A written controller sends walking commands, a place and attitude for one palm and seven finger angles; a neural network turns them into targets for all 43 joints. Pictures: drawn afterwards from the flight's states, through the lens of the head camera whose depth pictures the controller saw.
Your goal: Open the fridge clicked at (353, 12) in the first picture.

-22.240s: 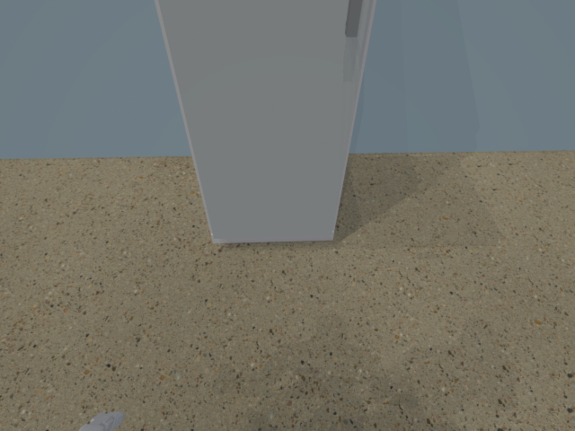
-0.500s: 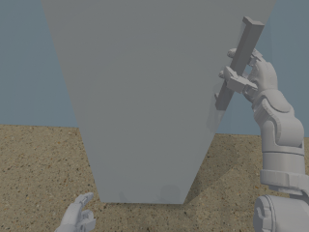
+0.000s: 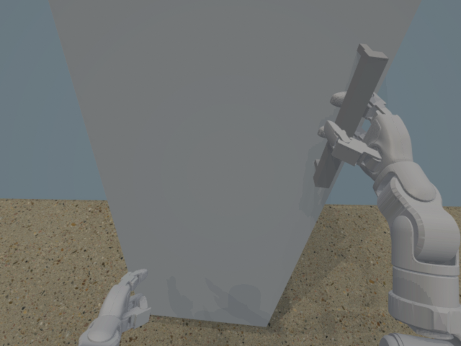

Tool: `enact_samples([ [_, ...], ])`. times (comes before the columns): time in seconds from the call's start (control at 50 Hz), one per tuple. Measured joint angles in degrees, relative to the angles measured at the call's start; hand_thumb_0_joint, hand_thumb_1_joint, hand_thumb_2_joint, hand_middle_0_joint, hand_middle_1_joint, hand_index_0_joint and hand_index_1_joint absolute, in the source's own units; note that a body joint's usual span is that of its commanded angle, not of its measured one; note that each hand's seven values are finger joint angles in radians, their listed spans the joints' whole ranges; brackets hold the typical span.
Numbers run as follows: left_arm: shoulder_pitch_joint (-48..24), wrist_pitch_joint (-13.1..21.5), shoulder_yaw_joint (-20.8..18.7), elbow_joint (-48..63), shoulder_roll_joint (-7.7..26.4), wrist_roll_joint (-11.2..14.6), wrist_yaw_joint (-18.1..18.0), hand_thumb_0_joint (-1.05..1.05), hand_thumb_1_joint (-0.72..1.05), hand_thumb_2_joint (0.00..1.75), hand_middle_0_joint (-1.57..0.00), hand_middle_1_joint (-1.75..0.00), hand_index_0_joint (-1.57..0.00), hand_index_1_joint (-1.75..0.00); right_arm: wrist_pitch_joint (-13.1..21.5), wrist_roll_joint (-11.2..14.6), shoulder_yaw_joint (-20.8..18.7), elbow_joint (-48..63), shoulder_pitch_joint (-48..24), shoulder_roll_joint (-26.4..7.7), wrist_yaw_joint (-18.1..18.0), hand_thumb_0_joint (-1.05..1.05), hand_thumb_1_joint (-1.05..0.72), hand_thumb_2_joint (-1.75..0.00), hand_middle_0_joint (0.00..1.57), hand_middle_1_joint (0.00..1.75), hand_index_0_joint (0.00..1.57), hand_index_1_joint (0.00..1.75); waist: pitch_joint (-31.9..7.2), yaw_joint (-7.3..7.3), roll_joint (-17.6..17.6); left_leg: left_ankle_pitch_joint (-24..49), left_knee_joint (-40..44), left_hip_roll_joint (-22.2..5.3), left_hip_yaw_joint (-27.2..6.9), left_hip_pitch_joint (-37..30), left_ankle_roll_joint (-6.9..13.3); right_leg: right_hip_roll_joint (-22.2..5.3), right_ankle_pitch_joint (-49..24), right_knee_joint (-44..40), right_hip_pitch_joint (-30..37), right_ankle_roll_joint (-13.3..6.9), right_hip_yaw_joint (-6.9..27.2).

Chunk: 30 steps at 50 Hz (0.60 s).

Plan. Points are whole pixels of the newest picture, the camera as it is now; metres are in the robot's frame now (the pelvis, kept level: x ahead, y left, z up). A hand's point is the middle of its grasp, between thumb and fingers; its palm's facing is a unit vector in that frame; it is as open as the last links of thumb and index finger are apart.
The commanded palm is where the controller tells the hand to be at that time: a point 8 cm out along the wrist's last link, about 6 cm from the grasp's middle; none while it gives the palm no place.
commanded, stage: walk backward, drawing the door open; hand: right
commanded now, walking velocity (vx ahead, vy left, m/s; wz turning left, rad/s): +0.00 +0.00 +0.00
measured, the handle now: (340, 122) +0.39 -0.14 +0.26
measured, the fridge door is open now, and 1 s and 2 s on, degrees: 7 24 44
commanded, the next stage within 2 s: none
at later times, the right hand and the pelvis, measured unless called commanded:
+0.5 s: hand (340, 181) +0.27 -0.11 +0.24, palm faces +0.02 +0.97 -0.25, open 7.9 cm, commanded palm +0.23 -0.17 +0.26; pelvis -0.08 -0.02 -0.01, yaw +3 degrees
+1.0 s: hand (335, 212) +0.22 -0.09 +0.24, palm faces +0.09 +0.96 -0.27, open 8.4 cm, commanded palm +0.18 -0.14 +0.26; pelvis -0.12 +0.02 -0.02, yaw +0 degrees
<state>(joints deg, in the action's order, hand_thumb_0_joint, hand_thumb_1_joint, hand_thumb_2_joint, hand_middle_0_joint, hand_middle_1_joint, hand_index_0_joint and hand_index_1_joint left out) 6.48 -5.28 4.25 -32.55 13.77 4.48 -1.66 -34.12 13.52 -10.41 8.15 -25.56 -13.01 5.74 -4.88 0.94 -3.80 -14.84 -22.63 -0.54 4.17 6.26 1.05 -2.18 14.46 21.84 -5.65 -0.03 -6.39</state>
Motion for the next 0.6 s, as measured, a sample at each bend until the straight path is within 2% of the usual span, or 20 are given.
enact_samples([
  [0.04,-0.3,-0.3,0.4,0.4,-0.2,0.1,0.1,0.02,0.90,0.90,-0.20,-0.29,-0.20,-0.30,-0.5,0.5,0.1,2.5,1.9,0.0,0.7,-0.02,-0.66,-0.75,0.35,1.36,0.23,1.32,-0.2,0.14,-0.1,-0.2,-0.4,0.0,0.0,0.1,0.0,0.0,0.1,0.3,0.0,0.0,0.1],
  [0.06,-0.6,-0.3,0.6,0.9,-0.2,-0.2,0.2,0.02,0.90,0.90,-0.20,-0.29,-0.20,-0.30,1.2,-0.4,1.3,4.2,3.2,-0.7,0.0,-0.02,-0.65,-0.75,0.35,1.36,0.22,1.32,0.0,0.13,-0.5,-0.1,-0.2,0.3,0.1,0.2,-0.1,-0.3,0.3,1.1,-0.6,0.0,0.2],
  [0.1,-1.6,0.2,0.5,1.6,-0.3,-1.3,-0.2,0.01,0.90,0.90,-0.20,-0.30,-0.20,-0.30,8.5,-2.3,4.0,6.3,5.7,-2.5,-2.5,-0.03,-0.61,-0.74,0.37,1.37,0.21,1.31,1.0,0.07,-1.3,0.9,0.5,1.0,0.2,1.2,-0.1,-1.2,0.8,3.3,-3.0,-0.1,0.4],
  [0.14,-2.4,-0.3,0.0,2.1,-0.4,-2.2,-0.5,0.01,0.90,0.90,-0.20,-0.30,-0.20,-0.30,15.9,-3.9,5.6,7.9,7.9,-2.8,-4.9,-0.05,-0.58,-0.74,0.39,1.38,0.21,1.31,2.0,0.18,-1.4,2.0,0.8,1.5,0.0,2.9,-0.1,-1.6,0.6,4.0,-5.0,0.1,0.6],
  [0.18,-3.0,-1.3,-0.6,2.4,-0.5,-2.7,-0.9,0.01,0.90,0.90,-0.20,-0.30,-0.20,-0.30,20.8,-5.2,6.5,10.2,9.6,-2.7,-6.8,-0.07,-0.57,-0.74,0.40,1.38,0.19,1.29,3.5,0.13,-1.1,3.1,1.0,1.6,-0.5,4.6,-0.2,-1.6,-0.1,3.8,-6.4,0.1,0.3],
  [0.22,-3.1,-2.3,-1.4,2.5,-0.6,-2.9,-1.2,0.01,0.90,0.90,-0.20,-0.30,-0.20,-0.30,23.4,-6.6,7.1,12.6,10.8,-2.9,-8.4,-0.10,-0.57,-0.74,0.41,1.39,0.17,1.25,5.0,-0.01,-0.7,3.9,1.0,1.4,-0.9,5.9,-0.3,-1.5,-0.9,3.5,-7.4,-0.2,-0.2],
  [0.28,-2.6,-3.4,-2.4,2.4,-0.8,-3.0,-1.5,0.01,0.90,0.90,-0.20,-0.30,-0.20,-0.30,25.7,-7.6,7.4,14.3,11.6,-3.7,-9.8,-0.12,-0.58,-0.72,0.41,1.39,0.14,1.20,6.7,-0.58,-0.7,4.9,0.5,1.0,-1.7,7.4,-0.7,-1.2,-1.9,3.5,-8.4,-0.7,-1.0],
  [0.38,-0.8,-3.5,-3.1,1.9,-1.5,-2.9,-2.0,0.01,0.91,0.90,-0.20,-0.29,-0.20,-0.30,27.5,-8.1,6.7,13.1,11.3,-5.0,-11.0,-0.14,-0.60,-0.69,0.40,1.39,0.11,1.14,8.1,-2.38,-0.6,5.8,-1.0,0.6,-2.7,9.1,-1.1,-0.8,-2.7,4.2,-9.5,-1.2,-2.0],
  [0.6,3.1,0.8,-2.3,0.9,-3.4,-3.4,-2.3,0.02,0.90,0.90,-0.20,-0.30,-0.20,-0.30,28.7,-10.0,4.0,8.7,7.6,-6.2,-12.2,-0.16,-0.61,-0.66,0.41,1.40,0.10,1.08,9.2,-5.99,0.8,6.9,-5.6,0.0,-2.7,14.3,-0.8,-0.5,-5.2,6.4,-13.6,-1.6,-2.0],
])
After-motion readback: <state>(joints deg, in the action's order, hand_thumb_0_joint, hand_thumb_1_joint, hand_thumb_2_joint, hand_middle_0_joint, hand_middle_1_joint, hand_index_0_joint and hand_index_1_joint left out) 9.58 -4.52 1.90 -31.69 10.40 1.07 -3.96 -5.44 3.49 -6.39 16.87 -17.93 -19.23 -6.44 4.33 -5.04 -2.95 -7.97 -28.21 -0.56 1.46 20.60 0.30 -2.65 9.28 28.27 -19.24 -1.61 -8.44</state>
